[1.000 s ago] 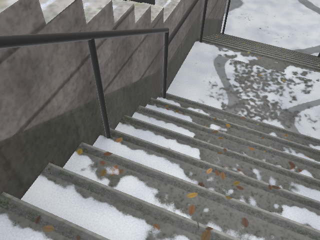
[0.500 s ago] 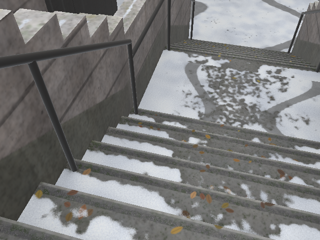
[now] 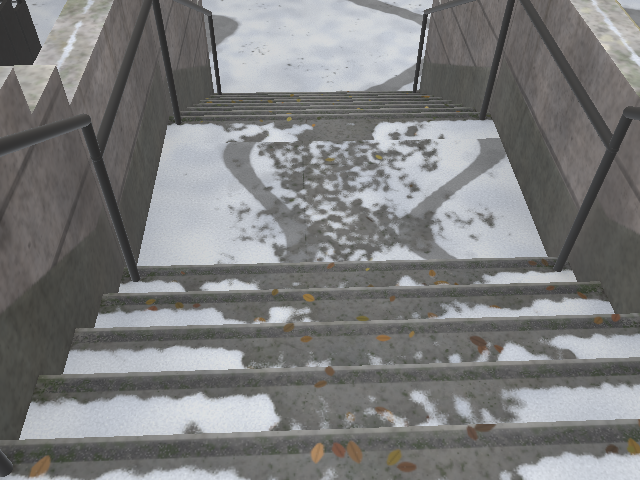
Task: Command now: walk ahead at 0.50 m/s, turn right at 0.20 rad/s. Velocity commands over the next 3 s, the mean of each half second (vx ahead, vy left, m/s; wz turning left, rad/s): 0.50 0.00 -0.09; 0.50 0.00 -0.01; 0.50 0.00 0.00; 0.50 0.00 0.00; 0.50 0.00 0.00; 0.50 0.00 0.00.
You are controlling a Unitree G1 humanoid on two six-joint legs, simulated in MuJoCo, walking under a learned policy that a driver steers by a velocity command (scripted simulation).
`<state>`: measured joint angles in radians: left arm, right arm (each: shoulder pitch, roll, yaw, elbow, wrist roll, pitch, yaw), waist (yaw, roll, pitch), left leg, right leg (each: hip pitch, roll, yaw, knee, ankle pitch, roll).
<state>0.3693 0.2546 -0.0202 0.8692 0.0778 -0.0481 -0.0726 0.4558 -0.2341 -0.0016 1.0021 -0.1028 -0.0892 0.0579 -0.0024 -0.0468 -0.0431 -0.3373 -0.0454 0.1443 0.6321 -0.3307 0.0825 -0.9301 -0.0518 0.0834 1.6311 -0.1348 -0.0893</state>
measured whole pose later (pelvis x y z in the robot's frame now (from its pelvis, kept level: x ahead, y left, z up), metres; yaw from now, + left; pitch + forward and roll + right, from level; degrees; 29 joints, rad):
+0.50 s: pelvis +0.30 -0.05 -0.14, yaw -1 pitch +1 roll +3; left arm 0.11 0.23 0.01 0.90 0.10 -0.08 -0.08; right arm 0.62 -0.15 0.03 1.13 -0.08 -0.05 0.10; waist -0.12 -0.04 -0.03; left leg -0.30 -0.02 0.00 1.71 -0.82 0.01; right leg -0.26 -0.02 -0.06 0.35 -0.10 -0.09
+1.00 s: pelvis +0.60 +0.01 -0.32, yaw -1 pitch +0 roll -3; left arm 0.54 0.15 -0.03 1.07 0.07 -0.05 -0.11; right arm 0.19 -0.23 -0.02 0.95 -0.09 -0.08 0.08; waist 0.06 0.03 -0.01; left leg -0.30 0.02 0.05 0.46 -0.20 0.06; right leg -0.41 0.01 0.02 1.81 -0.82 -0.01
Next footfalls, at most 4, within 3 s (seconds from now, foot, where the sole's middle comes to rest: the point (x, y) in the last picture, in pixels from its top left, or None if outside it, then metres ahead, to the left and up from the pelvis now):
0.44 right None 0.38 -0.14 -0.93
0.92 left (290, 473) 0.69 0.09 -1.10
1.46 right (367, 405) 0.98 -0.14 -1.27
1.98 left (297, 349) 1.30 0.10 -1.44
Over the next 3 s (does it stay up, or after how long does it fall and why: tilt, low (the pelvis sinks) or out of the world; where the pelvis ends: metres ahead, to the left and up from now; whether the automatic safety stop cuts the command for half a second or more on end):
stays up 1.76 -0.02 -0.95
